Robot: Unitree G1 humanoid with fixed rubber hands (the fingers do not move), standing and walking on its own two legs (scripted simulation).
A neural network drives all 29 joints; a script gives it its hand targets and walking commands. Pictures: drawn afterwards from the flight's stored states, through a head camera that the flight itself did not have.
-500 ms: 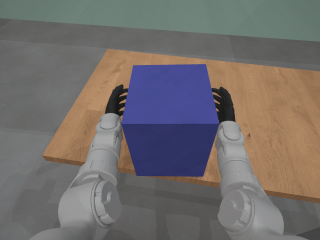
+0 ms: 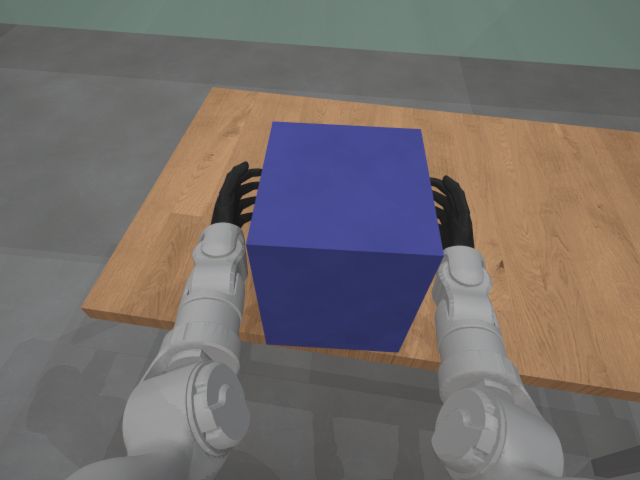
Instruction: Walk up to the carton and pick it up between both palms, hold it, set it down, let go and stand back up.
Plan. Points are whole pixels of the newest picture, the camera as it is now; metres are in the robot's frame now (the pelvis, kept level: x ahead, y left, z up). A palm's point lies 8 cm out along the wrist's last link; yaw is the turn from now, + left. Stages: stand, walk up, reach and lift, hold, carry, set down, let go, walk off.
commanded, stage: set down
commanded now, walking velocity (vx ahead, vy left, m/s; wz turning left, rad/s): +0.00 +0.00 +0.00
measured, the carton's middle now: (338, 243) +0.43 -0.05 +0.03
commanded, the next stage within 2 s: none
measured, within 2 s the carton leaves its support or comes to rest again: neither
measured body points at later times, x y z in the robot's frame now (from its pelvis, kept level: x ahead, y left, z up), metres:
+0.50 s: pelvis +0.00 +0.00 +0.00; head +0.05 +0.01 +0.45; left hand +0.45 +0.10 +0.08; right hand +0.40 -0.19 +0.08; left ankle -0.04 +0.10 -0.75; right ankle -0.01 -0.11 -0.75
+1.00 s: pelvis -0.01 +0.00 -0.01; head +0.06 +0.01 +0.44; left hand +0.47 +0.10 +0.06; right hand +0.42 -0.20 +0.05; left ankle -0.04 +0.10 -0.75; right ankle -0.01 -0.11 -0.75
